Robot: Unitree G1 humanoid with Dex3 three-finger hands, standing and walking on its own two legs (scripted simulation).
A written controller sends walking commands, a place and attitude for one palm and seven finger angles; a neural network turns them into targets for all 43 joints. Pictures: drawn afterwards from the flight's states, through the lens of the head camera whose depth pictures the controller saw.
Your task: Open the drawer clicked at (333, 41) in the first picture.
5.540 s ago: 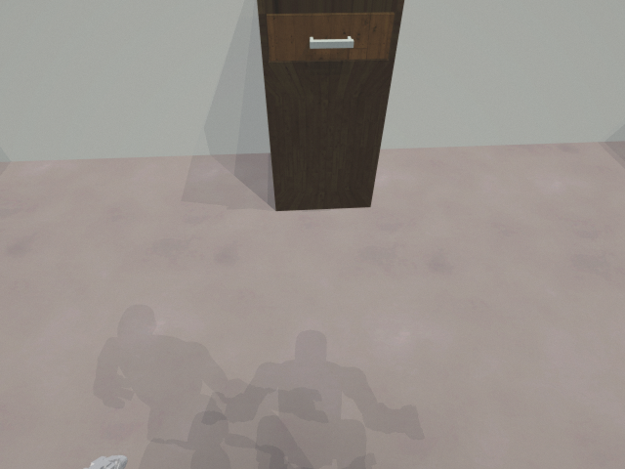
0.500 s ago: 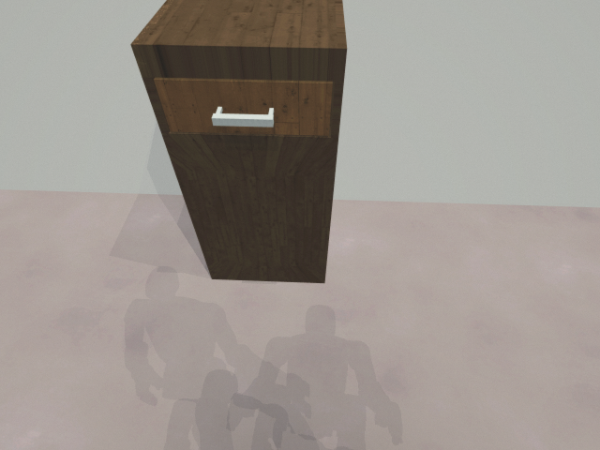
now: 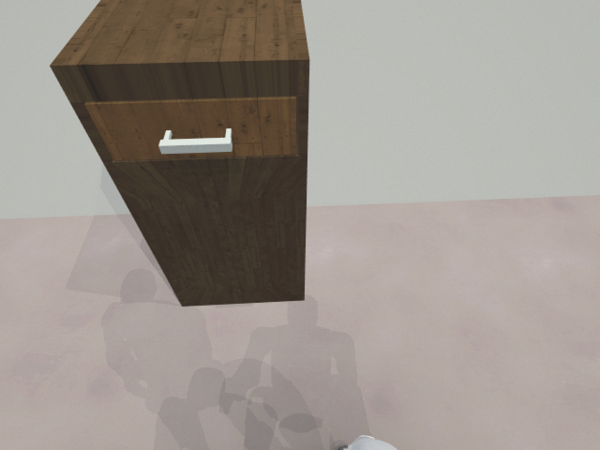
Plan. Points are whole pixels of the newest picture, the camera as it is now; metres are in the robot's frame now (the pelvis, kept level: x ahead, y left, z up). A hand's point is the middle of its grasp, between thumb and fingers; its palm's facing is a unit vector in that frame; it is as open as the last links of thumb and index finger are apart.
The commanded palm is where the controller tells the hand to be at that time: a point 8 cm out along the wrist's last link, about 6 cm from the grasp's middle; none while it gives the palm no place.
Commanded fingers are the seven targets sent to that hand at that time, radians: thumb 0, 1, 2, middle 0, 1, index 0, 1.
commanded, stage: take the last steps up to it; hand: left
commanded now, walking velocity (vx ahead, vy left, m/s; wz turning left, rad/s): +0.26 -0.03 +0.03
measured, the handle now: (197, 139) +0.67 +0.22 +0.01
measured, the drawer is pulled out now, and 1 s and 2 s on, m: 0.00 0.00 0.00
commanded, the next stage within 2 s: come to a stop and stand still in 0.34 s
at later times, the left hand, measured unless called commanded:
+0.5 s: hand out of the picture +0.11 +0.17 -0.18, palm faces +0.10 -0.99 -0.13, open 7.3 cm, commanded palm none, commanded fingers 0.00 0.90 0.90 -0.20 -0.30 -0.20 -0.30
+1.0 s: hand (199, 399) +0.23 +0.17 -0.16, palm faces +0.06 -0.97 -0.24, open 7.4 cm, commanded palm none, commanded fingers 0.00 0.90 0.90 -0.20 -0.30 -0.20 -0.30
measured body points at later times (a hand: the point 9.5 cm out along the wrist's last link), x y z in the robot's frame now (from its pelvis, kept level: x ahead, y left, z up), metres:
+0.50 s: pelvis +0.15 +0.00 +0.00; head +0.15 +0.03 +0.45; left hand +0.11 +0.22 -0.17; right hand +0.24 -0.22 -0.13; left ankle +0.19 +0.10 -0.73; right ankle +0.11 -0.11 -0.71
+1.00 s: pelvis +0.17 -0.02 +0.01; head +0.20 -0.03 +0.45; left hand +0.22 +0.22 -0.14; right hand +0.23 -0.26 -0.15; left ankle +0.13 +0.10 -0.71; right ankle +0.20 -0.14 -0.73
